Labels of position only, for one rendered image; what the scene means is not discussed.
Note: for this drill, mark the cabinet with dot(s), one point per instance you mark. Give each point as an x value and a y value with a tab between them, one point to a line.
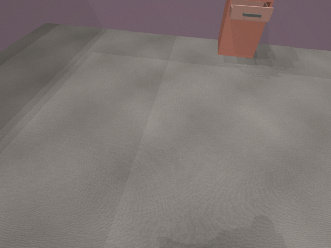
239	38

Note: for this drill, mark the drawer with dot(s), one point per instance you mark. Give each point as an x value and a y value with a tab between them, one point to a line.
238	7

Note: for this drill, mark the handle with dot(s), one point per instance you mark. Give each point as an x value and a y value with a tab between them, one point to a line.
252	15

